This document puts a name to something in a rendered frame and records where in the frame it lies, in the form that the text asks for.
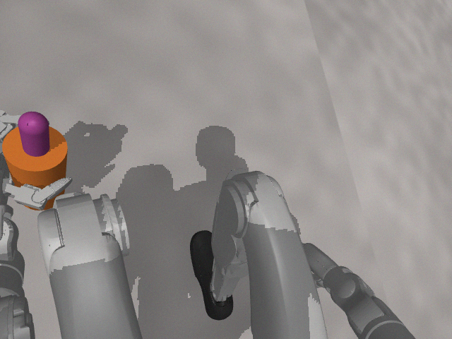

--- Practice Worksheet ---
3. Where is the right robot arm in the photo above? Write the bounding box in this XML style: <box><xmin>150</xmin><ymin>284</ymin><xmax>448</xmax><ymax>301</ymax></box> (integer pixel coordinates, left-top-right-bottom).
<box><xmin>323</xmin><ymin>266</ymin><xmax>416</xmax><ymax>339</ymax></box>

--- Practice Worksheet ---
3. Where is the left robot arm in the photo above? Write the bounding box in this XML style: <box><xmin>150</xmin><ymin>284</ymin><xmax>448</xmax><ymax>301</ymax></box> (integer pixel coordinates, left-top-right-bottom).
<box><xmin>0</xmin><ymin>203</ymin><xmax>35</xmax><ymax>339</ymax></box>

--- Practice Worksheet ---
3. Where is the right robot foot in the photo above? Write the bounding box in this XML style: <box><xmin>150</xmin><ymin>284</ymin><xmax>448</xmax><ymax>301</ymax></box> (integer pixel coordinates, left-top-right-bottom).
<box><xmin>190</xmin><ymin>230</ymin><xmax>233</xmax><ymax>320</ymax></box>

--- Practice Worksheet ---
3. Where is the right robot hand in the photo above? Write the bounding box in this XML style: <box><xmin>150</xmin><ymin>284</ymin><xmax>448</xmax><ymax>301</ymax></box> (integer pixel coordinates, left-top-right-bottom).
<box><xmin>302</xmin><ymin>243</ymin><xmax>338</xmax><ymax>289</ymax></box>

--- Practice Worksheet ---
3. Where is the bottle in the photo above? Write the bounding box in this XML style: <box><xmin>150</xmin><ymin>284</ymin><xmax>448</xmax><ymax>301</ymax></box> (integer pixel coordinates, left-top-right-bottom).
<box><xmin>2</xmin><ymin>112</ymin><xmax>68</xmax><ymax>210</ymax></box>

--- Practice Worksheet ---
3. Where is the left robot hand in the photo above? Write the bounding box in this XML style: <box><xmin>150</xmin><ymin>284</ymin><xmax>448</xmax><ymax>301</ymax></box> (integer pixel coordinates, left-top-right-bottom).
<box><xmin>0</xmin><ymin>110</ymin><xmax>73</xmax><ymax>210</ymax></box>

